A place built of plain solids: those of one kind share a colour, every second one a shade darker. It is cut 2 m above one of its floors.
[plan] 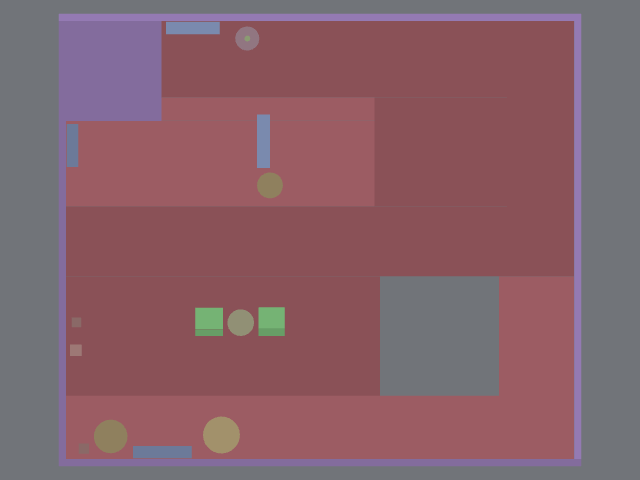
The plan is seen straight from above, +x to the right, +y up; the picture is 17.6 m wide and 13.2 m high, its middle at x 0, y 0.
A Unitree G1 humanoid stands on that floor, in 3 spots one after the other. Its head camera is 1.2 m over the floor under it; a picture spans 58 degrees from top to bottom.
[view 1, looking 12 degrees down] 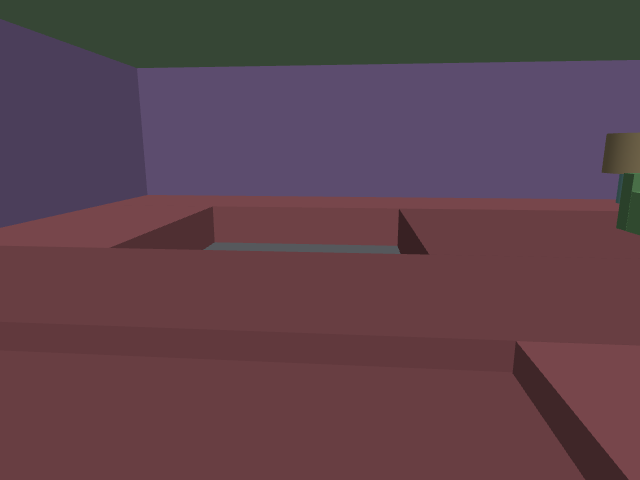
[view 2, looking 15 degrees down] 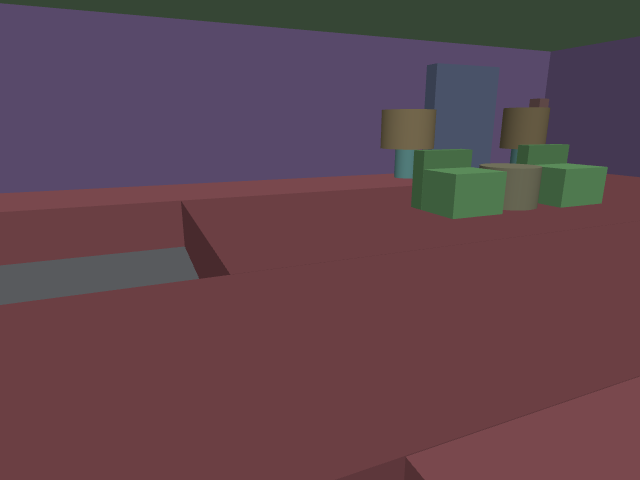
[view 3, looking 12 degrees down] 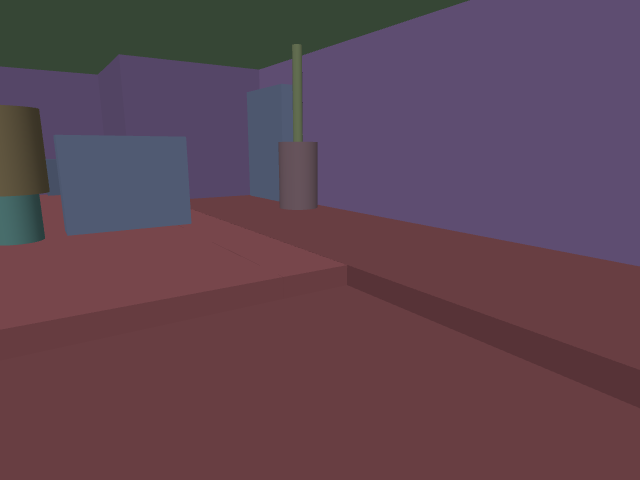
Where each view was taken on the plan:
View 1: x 2.36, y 3.18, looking -85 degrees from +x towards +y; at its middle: floor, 7.66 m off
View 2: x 2.19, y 1.87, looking -113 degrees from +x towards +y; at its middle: floor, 3.93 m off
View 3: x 4.44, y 1.65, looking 146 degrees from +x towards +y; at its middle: floor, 4.89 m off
